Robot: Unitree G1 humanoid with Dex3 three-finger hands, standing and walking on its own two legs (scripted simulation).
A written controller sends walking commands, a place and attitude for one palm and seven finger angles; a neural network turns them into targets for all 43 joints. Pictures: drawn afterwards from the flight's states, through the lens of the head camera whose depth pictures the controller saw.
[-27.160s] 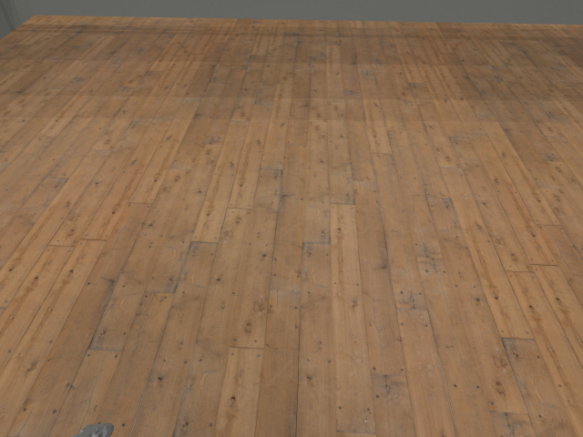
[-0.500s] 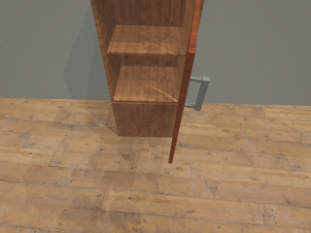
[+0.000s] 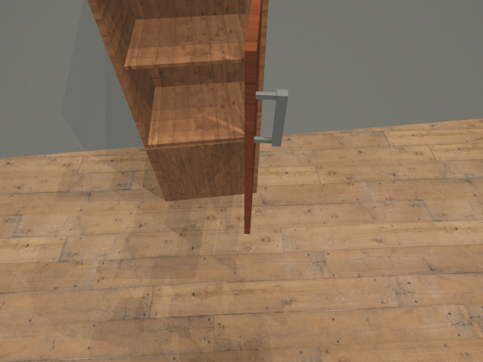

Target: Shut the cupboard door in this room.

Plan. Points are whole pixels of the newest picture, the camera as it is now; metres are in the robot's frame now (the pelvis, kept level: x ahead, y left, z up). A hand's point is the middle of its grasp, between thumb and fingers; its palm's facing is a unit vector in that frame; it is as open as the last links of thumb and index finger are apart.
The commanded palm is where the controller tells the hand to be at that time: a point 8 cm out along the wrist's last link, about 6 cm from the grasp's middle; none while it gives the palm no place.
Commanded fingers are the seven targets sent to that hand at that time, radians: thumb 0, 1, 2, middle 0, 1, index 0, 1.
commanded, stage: walk around to get in front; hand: left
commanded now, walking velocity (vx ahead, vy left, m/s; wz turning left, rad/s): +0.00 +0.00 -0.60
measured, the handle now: (269, 119) +0.55 -0.01 +0.07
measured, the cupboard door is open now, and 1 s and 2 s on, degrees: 79 79 79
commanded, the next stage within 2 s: none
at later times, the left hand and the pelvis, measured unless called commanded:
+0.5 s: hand out of the picture +0.08 +0.19 -0.16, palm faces -0.17 -0.96 -0.24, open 7.4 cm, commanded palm none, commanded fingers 0.00 0.90 0.90 -0.20 -0.30 -0.20 -0.30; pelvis +0.00 +0.00 +0.01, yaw -15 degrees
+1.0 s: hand (182, 312) +0.22 +0.15 -0.16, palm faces -0.58 -0.79 -0.22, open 7.4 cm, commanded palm none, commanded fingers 0.00 0.90 0.90 -0.20 -0.30 -0.20 -0.30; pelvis +0.01 +0.04 +0.01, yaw -35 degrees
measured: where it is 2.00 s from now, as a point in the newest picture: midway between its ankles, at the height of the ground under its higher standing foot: outside the picture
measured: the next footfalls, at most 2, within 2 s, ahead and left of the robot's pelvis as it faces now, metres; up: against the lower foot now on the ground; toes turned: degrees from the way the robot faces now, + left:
left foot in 0.60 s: +0.08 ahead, +0.13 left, +0.00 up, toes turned -18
right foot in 1.08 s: -0.04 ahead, -0.10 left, +0.00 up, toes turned -43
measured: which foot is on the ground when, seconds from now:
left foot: down 0.00-0.06, up 0.08-0.58, down 0.60-1.00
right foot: down 0.00-0.58, up 0.60-1.00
